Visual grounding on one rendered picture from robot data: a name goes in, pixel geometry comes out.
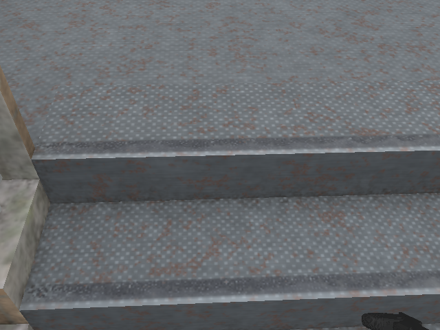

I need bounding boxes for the stairs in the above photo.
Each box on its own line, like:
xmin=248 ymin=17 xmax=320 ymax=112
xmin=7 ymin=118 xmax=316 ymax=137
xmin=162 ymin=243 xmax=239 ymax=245
xmin=19 ymin=151 xmax=440 ymax=330

